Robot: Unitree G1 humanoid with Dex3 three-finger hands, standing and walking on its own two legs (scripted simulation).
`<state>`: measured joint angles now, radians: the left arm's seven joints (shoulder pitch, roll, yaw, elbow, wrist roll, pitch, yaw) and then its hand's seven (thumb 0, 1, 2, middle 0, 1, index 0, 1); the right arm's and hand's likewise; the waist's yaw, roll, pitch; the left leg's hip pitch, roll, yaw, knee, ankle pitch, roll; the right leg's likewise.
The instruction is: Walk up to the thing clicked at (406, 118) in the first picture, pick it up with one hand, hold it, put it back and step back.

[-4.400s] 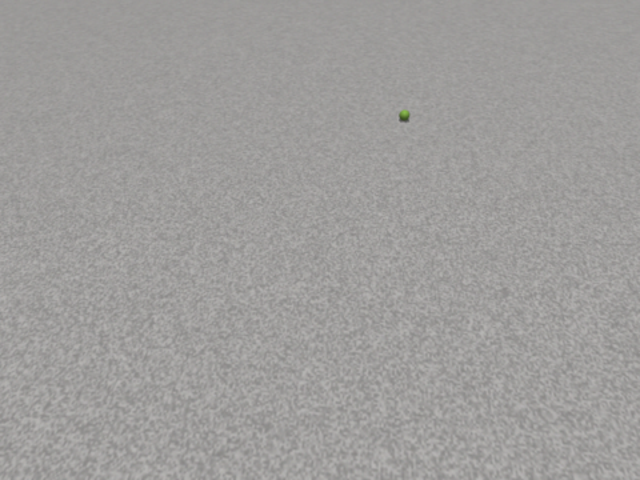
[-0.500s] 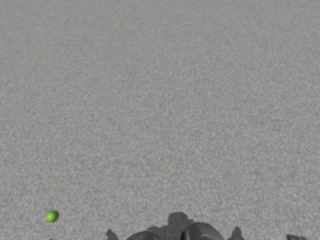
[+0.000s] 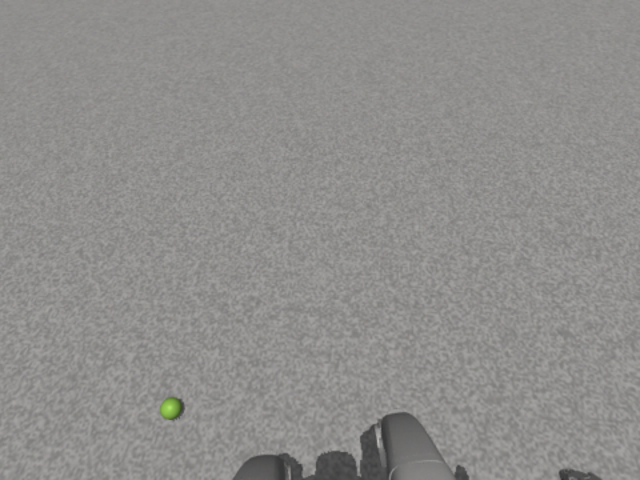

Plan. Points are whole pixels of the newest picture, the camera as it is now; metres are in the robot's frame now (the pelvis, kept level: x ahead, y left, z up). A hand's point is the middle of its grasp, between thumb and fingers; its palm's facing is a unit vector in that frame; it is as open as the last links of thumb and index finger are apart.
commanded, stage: walk up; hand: left
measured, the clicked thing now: (171, 408) +0.39 +0.45 -0.69
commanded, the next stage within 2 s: none
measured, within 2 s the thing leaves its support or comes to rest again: neither
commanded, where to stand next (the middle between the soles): -0.02 +0.31 m, yaw -10 degrees
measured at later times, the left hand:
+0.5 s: hand out of the picture -0.01 +0.51 -0.08, palm faces -0.06 -0.76 -0.65, open 7.4 cm
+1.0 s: hand out of the picture -0.07 +0.62 -0.12, palm faces -0.23 -0.89 -0.40, open 7.4 cm
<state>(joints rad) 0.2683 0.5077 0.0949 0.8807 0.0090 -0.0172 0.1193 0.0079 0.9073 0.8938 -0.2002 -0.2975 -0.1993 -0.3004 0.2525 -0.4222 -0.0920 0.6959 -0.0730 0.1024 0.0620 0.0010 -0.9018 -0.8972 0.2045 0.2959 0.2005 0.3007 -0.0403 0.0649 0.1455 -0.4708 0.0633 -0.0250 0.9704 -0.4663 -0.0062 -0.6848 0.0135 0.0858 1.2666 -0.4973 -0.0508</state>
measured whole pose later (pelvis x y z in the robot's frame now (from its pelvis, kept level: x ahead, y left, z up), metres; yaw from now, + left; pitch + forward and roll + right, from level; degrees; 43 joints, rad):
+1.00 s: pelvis -0.15 +0.36 +0.03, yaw -12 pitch +0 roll -1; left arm 0.31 0.37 0.05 0.94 0.03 -0.03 0.01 0.01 0.91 0.89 -0.20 -0.30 -0.20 -0.30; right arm 0.31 -0.41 -0.07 0.81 -0.03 0.01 0.02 0.00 -0.90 -0.90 0.21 0.30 0.20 0.30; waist -0.01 0.04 0.09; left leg -0.38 0.01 0.16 0.74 -0.36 0.09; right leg -0.28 0.03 0.01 0.73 -0.50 -0.06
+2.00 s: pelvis -0.15 +0.33 +0.04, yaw -9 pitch -2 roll +1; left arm 0.09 0.38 0.05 1.03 0.01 0.02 -0.01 0.01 0.91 0.89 -0.20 -0.30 -0.20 -0.30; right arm 0.18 -0.38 -0.03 1.05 -0.02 -0.02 0.00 0.00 -0.90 -0.90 0.20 0.30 0.20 0.30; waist 0.01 -0.03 0.08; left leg -0.23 0.00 -0.02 0.60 -0.34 -0.03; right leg -0.34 -0.07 -0.05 0.68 -0.34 -0.01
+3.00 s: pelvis -0.13 +0.33 +0.06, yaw -7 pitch -1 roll +0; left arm 0.04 0.33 0.04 1.15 0.01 0.00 -0.02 0.01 0.91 0.89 -0.20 -0.30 -0.20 -0.30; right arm 0.10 -0.35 0.00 1.12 -0.01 -0.01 0.00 0.00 -0.90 -0.90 0.21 0.30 0.20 0.30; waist 0.01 0.01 0.06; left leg -0.11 0.02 -0.06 0.37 -0.24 -0.03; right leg -0.17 -0.05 -0.10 0.38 -0.19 0.01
